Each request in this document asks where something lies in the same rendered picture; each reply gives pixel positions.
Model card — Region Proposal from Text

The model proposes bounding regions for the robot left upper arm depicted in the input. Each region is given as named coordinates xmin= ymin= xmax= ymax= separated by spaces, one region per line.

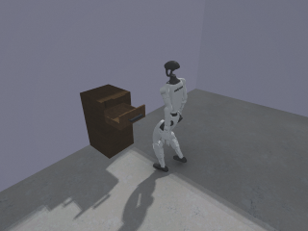
xmin=160 ymin=85 xmax=173 ymax=113

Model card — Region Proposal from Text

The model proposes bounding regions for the robot left shin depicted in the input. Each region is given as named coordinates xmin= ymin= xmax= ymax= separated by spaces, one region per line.
xmin=152 ymin=143 xmax=166 ymax=167

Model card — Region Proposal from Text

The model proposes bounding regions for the handle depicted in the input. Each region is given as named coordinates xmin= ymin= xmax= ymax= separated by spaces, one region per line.
xmin=128 ymin=114 xmax=143 ymax=122
xmin=113 ymin=94 xmax=126 ymax=102

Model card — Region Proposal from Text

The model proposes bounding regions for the robot right upper arm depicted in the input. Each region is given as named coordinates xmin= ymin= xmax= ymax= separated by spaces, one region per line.
xmin=178 ymin=78 xmax=188 ymax=101

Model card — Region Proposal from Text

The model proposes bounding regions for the robot right forearm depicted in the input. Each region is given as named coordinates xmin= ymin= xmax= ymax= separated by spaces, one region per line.
xmin=177 ymin=99 xmax=187 ymax=113

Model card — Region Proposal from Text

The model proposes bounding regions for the robot left forearm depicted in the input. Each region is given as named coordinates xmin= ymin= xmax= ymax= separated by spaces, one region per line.
xmin=164 ymin=107 xmax=172 ymax=133

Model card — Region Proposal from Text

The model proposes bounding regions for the humanoid robot torso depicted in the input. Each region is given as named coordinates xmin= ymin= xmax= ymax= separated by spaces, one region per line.
xmin=164 ymin=78 xmax=183 ymax=126

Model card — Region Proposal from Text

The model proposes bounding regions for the left robot hand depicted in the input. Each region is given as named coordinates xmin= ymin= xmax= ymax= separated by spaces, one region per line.
xmin=161 ymin=132 xmax=170 ymax=146

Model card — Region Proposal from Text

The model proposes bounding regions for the cabinet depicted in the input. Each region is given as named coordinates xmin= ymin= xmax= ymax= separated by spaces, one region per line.
xmin=80 ymin=84 xmax=134 ymax=159

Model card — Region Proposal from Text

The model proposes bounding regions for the drawer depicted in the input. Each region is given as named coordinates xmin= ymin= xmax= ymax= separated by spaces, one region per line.
xmin=104 ymin=102 xmax=145 ymax=130

